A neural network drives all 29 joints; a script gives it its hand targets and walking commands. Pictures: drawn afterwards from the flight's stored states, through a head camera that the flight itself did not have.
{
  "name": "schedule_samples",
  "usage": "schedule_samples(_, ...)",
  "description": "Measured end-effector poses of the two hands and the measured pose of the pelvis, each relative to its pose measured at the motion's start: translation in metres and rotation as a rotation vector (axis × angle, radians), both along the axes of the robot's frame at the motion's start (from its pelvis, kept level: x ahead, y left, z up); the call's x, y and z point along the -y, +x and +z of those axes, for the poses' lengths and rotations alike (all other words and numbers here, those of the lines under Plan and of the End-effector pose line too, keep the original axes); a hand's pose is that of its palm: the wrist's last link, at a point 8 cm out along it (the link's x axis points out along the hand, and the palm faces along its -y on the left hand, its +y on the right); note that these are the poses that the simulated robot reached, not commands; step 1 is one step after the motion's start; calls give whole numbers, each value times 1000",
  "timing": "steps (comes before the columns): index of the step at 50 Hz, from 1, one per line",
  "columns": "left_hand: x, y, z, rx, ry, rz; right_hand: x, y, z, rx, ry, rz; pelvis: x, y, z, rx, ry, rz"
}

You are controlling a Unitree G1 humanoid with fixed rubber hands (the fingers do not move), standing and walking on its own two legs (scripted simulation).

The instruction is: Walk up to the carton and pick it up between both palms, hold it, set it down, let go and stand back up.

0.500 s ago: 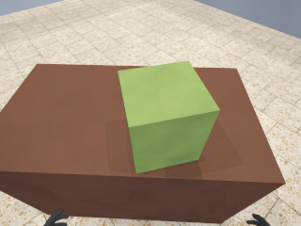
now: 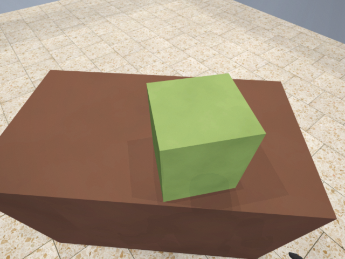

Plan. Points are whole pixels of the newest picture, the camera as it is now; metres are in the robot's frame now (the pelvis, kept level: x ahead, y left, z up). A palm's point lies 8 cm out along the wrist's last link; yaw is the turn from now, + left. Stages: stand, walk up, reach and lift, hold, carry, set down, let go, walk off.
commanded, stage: walk up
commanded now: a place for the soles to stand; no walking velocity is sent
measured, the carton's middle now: (194, 140) +0.40 -0.02 +0.03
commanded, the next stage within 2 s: reach and lift in 0.50 s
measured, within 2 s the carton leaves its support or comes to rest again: neither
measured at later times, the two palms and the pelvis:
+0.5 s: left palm out of the picture +0.08 +0.31 -0.12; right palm out of the picture +0.11 -0.29 -0.12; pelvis +0.00 +0.00 +0.00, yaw +2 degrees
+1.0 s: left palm (87, 247) +0.16 +0.23 -0.09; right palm out of the picture +0.13 -0.33 -0.07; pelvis +0.00 -0.05 -0.01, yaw -4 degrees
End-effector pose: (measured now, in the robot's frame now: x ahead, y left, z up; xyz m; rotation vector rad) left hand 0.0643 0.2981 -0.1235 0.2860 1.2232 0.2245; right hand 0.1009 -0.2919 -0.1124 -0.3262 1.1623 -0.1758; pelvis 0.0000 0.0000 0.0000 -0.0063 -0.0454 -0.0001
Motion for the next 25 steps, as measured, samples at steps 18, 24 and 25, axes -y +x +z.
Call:
schedule_samples(18,-8,14,8,44,36,3,2,8,-4,5,3,16,0,-1,-2,-5,2,19)
schedule_samples(24,-8,13,8,44,34,9,2,8,-5,-4,2,26,1,-1,-3,-5,3,26)
schedule_samples(25,-7,12,7,44,33,10,2,8,-5,-5,2,28,1,-1,-3,-5,3,27)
